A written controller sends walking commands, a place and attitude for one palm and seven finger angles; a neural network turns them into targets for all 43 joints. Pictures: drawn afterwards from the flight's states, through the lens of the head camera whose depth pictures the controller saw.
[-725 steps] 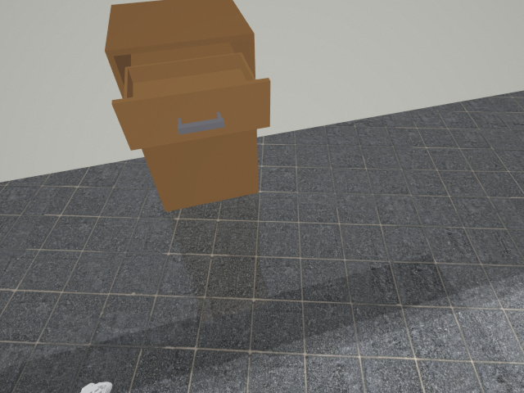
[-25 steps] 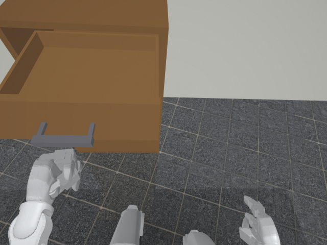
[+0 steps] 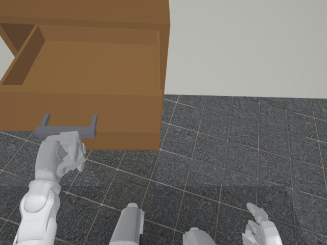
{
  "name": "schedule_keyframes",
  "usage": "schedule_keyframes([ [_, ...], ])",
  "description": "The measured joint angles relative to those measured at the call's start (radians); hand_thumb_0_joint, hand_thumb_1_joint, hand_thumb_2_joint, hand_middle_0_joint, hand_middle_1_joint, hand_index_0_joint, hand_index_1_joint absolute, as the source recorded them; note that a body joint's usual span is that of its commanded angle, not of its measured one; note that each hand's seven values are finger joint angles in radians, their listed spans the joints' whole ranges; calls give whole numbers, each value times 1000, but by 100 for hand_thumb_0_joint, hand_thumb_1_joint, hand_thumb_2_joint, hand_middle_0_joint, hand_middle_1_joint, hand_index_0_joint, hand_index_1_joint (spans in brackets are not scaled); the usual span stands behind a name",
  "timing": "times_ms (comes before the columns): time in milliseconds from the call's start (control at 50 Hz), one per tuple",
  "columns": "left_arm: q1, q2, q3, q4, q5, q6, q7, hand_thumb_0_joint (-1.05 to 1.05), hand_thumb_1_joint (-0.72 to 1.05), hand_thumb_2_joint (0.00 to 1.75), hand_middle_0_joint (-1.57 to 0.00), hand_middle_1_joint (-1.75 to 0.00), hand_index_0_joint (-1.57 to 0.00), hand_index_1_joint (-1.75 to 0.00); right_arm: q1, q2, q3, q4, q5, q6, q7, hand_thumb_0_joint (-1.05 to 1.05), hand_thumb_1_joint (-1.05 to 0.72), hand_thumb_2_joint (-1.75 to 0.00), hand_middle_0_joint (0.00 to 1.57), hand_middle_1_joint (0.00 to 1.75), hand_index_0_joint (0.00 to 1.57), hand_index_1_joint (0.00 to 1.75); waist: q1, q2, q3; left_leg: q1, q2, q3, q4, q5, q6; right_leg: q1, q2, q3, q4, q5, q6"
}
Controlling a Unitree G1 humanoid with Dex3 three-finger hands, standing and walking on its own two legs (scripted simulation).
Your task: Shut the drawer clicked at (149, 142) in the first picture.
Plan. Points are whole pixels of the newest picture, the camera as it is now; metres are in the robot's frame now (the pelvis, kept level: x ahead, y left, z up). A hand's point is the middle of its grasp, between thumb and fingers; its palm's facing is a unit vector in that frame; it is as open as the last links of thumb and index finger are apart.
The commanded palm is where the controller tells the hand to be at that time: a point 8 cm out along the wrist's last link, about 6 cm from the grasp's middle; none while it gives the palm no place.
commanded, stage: push the drawer shut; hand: left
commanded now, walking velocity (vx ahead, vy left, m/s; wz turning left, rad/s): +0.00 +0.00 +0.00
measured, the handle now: (68, 125) +0.37 +0.26 +0.05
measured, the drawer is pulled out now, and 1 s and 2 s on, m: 0.24 0.11 0.00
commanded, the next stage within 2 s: none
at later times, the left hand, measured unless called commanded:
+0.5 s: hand (87, 127) +0.37 +0.21 +0.05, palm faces +0.05 -1.00 -0.04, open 3.2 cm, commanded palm +0.36 +0.26 +0.05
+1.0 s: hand (92, 107) +0.43 +0.22 +0.05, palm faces +0.06 -1.00 -0.04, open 3.2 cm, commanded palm +0.42 +0.26 +0.05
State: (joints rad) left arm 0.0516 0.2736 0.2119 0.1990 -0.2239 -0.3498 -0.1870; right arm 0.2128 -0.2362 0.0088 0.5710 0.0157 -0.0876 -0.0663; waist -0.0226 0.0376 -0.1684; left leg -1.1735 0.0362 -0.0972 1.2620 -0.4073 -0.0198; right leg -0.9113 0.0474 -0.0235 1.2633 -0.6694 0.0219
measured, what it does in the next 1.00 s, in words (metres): stands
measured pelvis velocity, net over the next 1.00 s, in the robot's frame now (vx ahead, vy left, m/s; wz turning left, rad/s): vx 0.00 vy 0.00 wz -0.03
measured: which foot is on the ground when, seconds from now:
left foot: down 0.00-1.00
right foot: down 0.00-1.00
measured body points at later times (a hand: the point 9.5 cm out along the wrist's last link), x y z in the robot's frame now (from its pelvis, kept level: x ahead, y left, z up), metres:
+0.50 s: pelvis -0.01 +0.00 +0.00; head +0.08 +0.02 +0.44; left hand +0.37 +0.26 +0.05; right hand +0.10 -0.27 -0.10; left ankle +0.10 +0.12 -0.62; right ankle -0.03 -0.14 -0.62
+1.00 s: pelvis +0.00 +0.00 +0.00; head +0.11 +0.02 +0.44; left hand +0.42 +0.27 +0.05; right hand +0.09 -0.27 -0.11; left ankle +0.10 +0.12 -0.62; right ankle -0.03 -0.14 -0.62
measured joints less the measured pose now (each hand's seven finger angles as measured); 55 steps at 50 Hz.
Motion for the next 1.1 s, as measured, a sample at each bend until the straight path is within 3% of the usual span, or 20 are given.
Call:
schedule_keyframes([
  [240, -194, 33, 17, 177, 21, 41, 10, 2, 88, 94, -140, -160, -140, -160, 13, 3, 17, 15, 3, 14, -4, 1, -90, -90, 20, 30, 21, 30, -18, 2, 7, 5, 5, -3, -17, 23, -4, -2, 5, -2, -8, 21, -3],
  [800, -459, 89, 119, 490, 48, -21, -30, 2, 86, 91, -140, -160, -140, -160, 74, -8, -3, 67, -7, 74, 18, 1, -91, -90, 20, 30, 21, 30, -51, -5, 11, -14, 20, 14, -25, 10, -4, -30, 15, 18, -19, 20, -5],
  [1100, -647, 156, 169, 679, 79, -27, -65, 2, 85, 91, -140, -160, -140, -160, 72, -9, 1, 76, -15, 99, 24, 1, -91, -90, 20, 30, 21, 30, -68, -6, 15, -66, 27, 4, 6, 1, -8, -79, 24, 11, 9, 11, -8],
])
